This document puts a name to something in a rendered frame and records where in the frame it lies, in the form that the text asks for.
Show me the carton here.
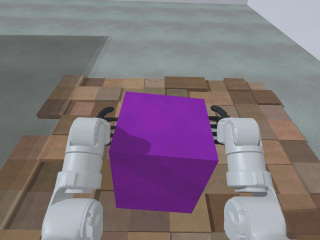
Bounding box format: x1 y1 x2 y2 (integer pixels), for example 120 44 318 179
108 91 219 214

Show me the left robot hand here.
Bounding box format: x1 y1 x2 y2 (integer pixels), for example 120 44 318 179
96 107 118 146

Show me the right robot upper arm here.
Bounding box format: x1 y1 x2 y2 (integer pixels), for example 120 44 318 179
224 196 297 240

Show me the right robot forearm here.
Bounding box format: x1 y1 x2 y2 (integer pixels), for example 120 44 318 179
216 117 287 233

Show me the right robot hand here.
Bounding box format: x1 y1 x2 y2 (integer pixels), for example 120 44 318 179
208 105 230 145

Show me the left robot upper arm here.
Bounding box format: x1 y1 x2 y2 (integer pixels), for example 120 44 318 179
41 197 103 240

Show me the left robot forearm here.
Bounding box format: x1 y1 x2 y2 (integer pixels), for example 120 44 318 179
41 117 111 238

